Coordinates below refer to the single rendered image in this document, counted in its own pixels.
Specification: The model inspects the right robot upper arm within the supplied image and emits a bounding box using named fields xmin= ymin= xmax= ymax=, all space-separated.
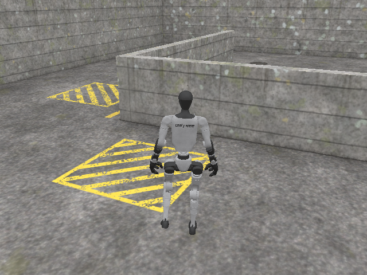
xmin=197 ymin=116 xmax=212 ymax=148

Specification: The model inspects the left robot upper arm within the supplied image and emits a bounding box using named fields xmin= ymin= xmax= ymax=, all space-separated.
xmin=157 ymin=115 xmax=173 ymax=147

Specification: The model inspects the left robot hand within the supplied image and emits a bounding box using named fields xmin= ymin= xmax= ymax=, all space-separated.
xmin=149 ymin=161 xmax=163 ymax=174

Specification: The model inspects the robot left forearm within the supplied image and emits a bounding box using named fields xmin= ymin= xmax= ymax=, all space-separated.
xmin=151 ymin=138 xmax=163 ymax=163

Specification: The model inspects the left robot foot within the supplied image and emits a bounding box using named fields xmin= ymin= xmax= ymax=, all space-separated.
xmin=161 ymin=219 xmax=169 ymax=229

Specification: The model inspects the robot right forearm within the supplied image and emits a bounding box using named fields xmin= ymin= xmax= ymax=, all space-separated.
xmin=206 ymin=140 xmax=217 ymax=165

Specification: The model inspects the right robot hand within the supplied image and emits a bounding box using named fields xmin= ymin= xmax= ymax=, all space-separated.
xmin=205 ymin=163 xmax=218 ymax=176

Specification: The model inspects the robot right thigh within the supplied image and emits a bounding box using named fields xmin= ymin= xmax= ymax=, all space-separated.
xmin=190 ymin=160 xmax=203 ymax=201

